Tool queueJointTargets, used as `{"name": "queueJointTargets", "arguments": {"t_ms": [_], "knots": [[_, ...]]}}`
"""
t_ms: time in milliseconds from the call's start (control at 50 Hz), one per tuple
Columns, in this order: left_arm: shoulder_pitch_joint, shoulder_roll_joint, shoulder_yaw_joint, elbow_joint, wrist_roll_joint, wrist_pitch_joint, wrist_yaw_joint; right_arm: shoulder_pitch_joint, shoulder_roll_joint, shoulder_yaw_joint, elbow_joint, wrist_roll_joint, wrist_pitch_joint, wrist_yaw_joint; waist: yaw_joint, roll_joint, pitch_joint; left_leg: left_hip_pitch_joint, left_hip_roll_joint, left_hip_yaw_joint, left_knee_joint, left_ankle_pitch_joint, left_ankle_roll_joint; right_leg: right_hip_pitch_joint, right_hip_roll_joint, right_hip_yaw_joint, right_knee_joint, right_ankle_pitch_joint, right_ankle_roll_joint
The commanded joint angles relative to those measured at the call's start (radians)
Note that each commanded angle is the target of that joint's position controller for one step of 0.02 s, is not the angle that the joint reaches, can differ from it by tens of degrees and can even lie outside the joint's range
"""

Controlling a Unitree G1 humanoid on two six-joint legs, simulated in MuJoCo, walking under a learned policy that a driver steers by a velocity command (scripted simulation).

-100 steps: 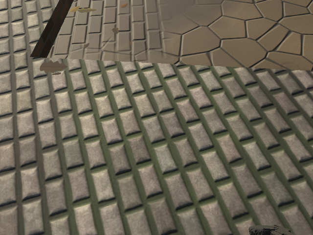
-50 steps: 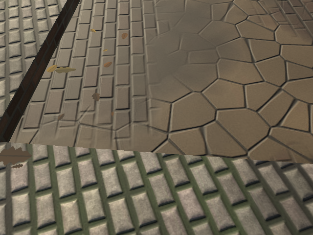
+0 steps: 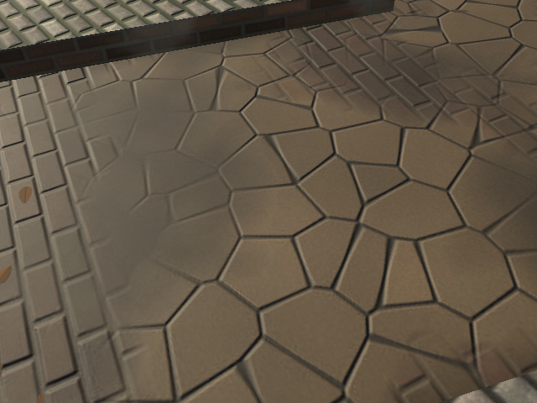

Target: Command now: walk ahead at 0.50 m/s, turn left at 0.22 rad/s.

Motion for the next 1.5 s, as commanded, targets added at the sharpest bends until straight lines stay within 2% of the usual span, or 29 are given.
{"name": "queueJointTargets", "arguments": {"t_ms": [20,140,220,240,260,280,300,340,460,500,600,800,860,900,920,940,960,980,1000,1020,1060,1180,1300,1360,1380,1400,1420,1440,1500], "knots": [[0.024,0.106,0.008,-0.042,-0.003,-0.018,0.007,-0.066,-0.053,-0.006,-0.064,-0.001,-0.008,0.01,0.013,-0.079,0.065,-0.009,-0.043,0.023,-0.144,0.146,0.014,-0.057,-0.263,0.067,-0.11,0.52,0.042],[0.055,0.12,-0.004,-0.015,0.003,-0.014,0.033,-0.12,-0.051,0.014,-0.098,-0.011,0.002,0.013,0.012,-0.107,0.041,0.113,-0.103,0.159,-0.262,0.062,0.057,0.061,-0.302,-0.042,-0.001,0.864,0.059],[-0.02,0.196,0.012,-0.029,0.012,0.01,0.059,0.13,-0.114,-0.015,-0.041,-0.012,0.007,0.001,-0.11,-0.151,-0.074,0.396,-0.182,0.166,-0.327,-0.182,0.145,0.06,-0.344,-0.06,0.365,1.15,0.05],[-0.077,0.202,0.016,-0.045,0.008,0.02,0.057,0.268,-0.139,-0.031,-0.007,-0.018,-0.002,-0.004,-0.194,-0.111,-0.113,0.529,-0.162,0.102,-0.466,-0.157,0.194,-0.024,-0.318,-0.075,0.618,0.972,0.055],[-0.077,0.144,0.005,-0.075,0.015,0.02,0.047,0.314,-0.22,-0.054,-0.003,-0.017,-0.007,-0.013,-0.188,0.077,-0.152,0.679,0.039,-0.173,-0.545,-0.064,0.262,-0.227,-0.195,-0.098,0.976,0.301,0.066],[-0.02,0.074,-0.001,-0.129,0.008,0.013,0.022,0.223,-0.254,-0.052,-0.045,-0.002,-0.008,-0.01,-0.061,0.205,-0.182,0.894,0.22,-0.682,-0.609,0.116,0.448,-0.65,-0.011,0.066,1.235,-0.357,0.115],[-0.077,0.138,0.003,-0.142,0.02,-0.003,0.012,0.184,-0.235,-0.057,-0.05,0.026,-0.009,-0.007,-0.09,0.074,-0.123,0.816,0.224,-0.615,-0.672,0.046,0.464,-0.747,-0.092,0.191,1.196,-0.268,0.113],[-0.113,0.185,0.019,-0.145,-0.007,-0.012,0.008,0.083,-0.158,-0.034,-0.074,0.011,-0.012,-0.006,-0.014,-0.065,0.019,0.559,0.158,-0.412,-0.726,0.132,0.367,-0.645,-0.168,0.179,1.027,-0.146,0.129],[-0.167,0.103,0.007,-0.175,0.04,0.078,-0.02,0.169,-0.187,-0.027,-0.062,0.014,-0.038,-0.021,-0.007,-0.003,-0.01,0.473,0.003,-0.218,-0.738,0.386,0.267,-0.552,-0.192,0.11,0.744,0.01,0.183],[-0.199,0.113,0.01,-0.183,0.036,0.08,-0.03,0.217,-0.192,-0.027,-0.07,-0.009,-0.036,-0.021,-0.039,0.011,-0.037,0.511,0.005,-0.23,-0.712,0.387,0.258,-0.592,-0.195,0.107,0.778,0.138,0.166],[-0.416,0.193,0.046,-0.268,0.031,0.06,-0.028,0.383,-0.205,-0.03,-0.025,-0.003,-0.057,-0.041,-0.113,0.036,0.042,0.777,0.048,-0.384,-0.69,0.205,0.261,-0.948,-0.212,0.207,0.641,0.162,0.166],[-0.52,0.133,0.015,-0.336,0.015,0.016,-0.055,0.327,-0.176,-0.015,-0.032,-0.035,-0.075,-0.075,-0.159,0.035,0.075,0.603,-0.041,-0.339,-0.412,-0.026,0.164,-0.648,-0.188,0.167,0.23,0.586,0.113],[-0.236,0.134,0.022,-0.24,0.008,0.0,-0.032,0.303,-0.157,-0.003,-0.003,-0.04,-0.073,-0.076,-0.057,-0.03,-0.013,0.604,-0.124,-0.267,-0.1,0.065,0.133,-0.289,-0.201,0.153,0.035,0.737,0.11],[0.112,0.19,0.054,-0.108,0.025,0.001,-0.011,0.283,-0.175,-0.012,0.015,-0.002,-0.053,-0.073,0.114,-0.124,-0.116,0.47,-0.181,-0.17,0.426,0.054,0.106,0.085,-0.222,0.139,-0.07,0.799,0.102],[0.202,0.235,0.062,-0.073,0.035,0.004,-0.02,0.272,-0.113,-0.01,0.019,0.016,-0.051,-0.066,0.127,-0.234,-0.147,0.175,-0.306,-0.099,0.814,-0.632,0.073,0.317,-0.311,0.208,0.111,0.962,0.076],[0.226,0.237,0.046,-0.083,0.042,-0.008,-0.037,0.495,-0.078,0.002,0.01,0.063,-0.051,-0.08,-0.022,-0.319,-0.314,-0.093,-0.26,-0.146,0.966,-0.722,0.045,0.646,-0.496,0.348,0.526,1.442,0.04],[0.212,0.213,0.049,-0.101,0.016,0.0,-0.047,0.48,-0.109,0.013,0.032,0.051,-0.051,-0.091,0.028,-0.263,-0.424,-0.21,-0.206,-0.129,1.016,-0.629,0.037,0.677,-0.542,0.459,0.487,1.3,-0.026],[0.123,0.274,0.069,-0.117,0.004,0.005,-0.027,0.414,-0.129,0.023,0.0,0.03,-0.042,-0.084,0.024,-0.295,-0.433,-0.322,-0.18,-0.033,1.048,-0.532,0.019,0.555,-0.603,0.652,0.267,0.561,-0.177],[0.022,0.171,0.044,-0.154,0.016,0.002,-0.007,0.264,-0.159,0.018,-0.005,-0.035,-0.032,-0.07,0.029,-0.117,-0.302,-0.311,-0.104,-0.024,0.898,-0.375,0.031,0.29,-0.539,0.669,0.105,0.013,-0.18],[0.012,0.154,0.028,-0.145,0.015,-0.005,0.004,0.153,-0.172,0.013,-0.037,-0.057,-0.028,-0.044,0.03,-0.088,-0.174,-0.259,-0.095,-0.019,0.839,-0.352,0.036,0.073,-0.523,0.665,0.05,0.007,-0.188],[-0.008,0.142,0.01,-0.074,0.011,-0.036,0.002,-0.01,-0.105,0.025,-0.095,-0.044,-0.018,-0.011,-0.054,-0.065,0.057,-0.117,-0.03,-0.055,0.38,-0.197,0.016,-0.307,-0.412,0.488,-0.035,0.23,-0.11],[0.055,0.096,-0.005,-0.034,-0.028,-0.031,-0.02,-0.108,-0.027,0.063,-0.083,-0.017,-0.041,0.018,-0.023,-0.134,-0.053,0.167,-0.053,0.074,-0.192,0.139,0.007,-0.212,-0.278,0.22,-0.047,0.65,-0.041],[0.203,0.122,-0.003,0.024,0.006,0.004,-0.004,-0.336,-0.042,0.062,-0.145,-0.021,-0.037,0.014,0.052,-0.073,0.021,0.051,-0.077,0.099,-0.375,0.018,0.035,0.083,-0.336,0.259,-0.01,0.54,-0.049],[0.18,0.137,-0.003,0.031,0.005,0.011,0.0,-0.193,-0.06,0.046,-0.096,-0.024,-0.056,-0.002,-0.015,-0.078,-0.034,0.323,-0.138,0.131,-0.503,-0.056,0.068,0.06,-0.314,0.214,0.166,0.713,-0.028],[0.16,0.129,-0.007,0.023,-0.003,0.008,-0.002,-0.031,-0.1,0.028,-0.044,-0.035,-0.067,-0.014,-0.079,-0.058,-0.113,0.566,-0.104,0.079,-0.523,-0.019,0.104,-0.053,-0.274,0.173,0.332,0.674,-0.004],[0.123,0.105,-0.017,-0.029,-0.009,0.0,-0.004,0.161,-0.188,0.003,-0.012,-0.058,-0.075,-0.028,-0.153,0.042,-0.244,0.828,0.121,-0.168,-0.53,-0.032,0.172,-0.256,-0.216,0.12,0.611,0.371,0.019],[0.219,0.032,-0.028,-0.035,-0.027,0.003,-0.007,0.194,-0.256,-0.021,0.003,-0.045,-0.057,-0.028,-0.109,0.214,-0.33,0.991,0.353,-0.565,-0.627,-0.065,0.316,-0.557,-0.058,0.056,0.925,-0.333,0.047],[0.131,0.142,0.002,-0.027,0.012,0.018,0.002,0.154,-0.183,-0.01,0.003,-0.007,-0.045,-0.021,-0.11,0.025,-0.2,0.9,0.295,-0.543,-0.659,-0.158,0.288,-0.67,-0.104,0.138,0.98,-0.323,0.038],[0.034,0.087,0.001,-0.051,0.018,0.019,-0.013,-0.004,-0.088,0.01,-0.003,-0.006,-0.058,-0.016,-0.013,0.029,0.017,0.566,0.163,-0.262,-0.77,-0.005,0.2,-0.594,-0.188,0.149,0.857,-0.153,0.058]]}}
Velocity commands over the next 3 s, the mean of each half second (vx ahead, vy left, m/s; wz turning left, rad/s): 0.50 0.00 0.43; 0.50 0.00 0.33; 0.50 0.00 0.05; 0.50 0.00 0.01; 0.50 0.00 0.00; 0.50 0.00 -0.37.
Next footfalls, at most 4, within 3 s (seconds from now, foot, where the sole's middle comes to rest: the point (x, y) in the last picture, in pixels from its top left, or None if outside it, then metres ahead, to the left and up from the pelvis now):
0.26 left None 0.22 0.09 -0.78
0.90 right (283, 354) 0.71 0.02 -0.94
1.38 left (201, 313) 0.84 0.28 -0.94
1.90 right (226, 228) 1.18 0.22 -0.94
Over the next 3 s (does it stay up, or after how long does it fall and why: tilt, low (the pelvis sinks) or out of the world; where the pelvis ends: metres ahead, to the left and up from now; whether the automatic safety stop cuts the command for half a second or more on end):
stays up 1.50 0.48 -0.18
